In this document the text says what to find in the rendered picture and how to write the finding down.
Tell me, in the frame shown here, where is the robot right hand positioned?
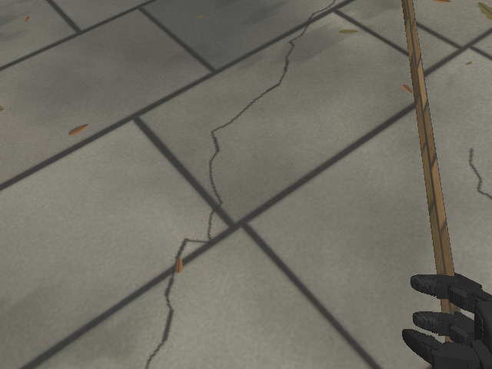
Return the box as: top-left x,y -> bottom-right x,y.
402,273 -> 492,369

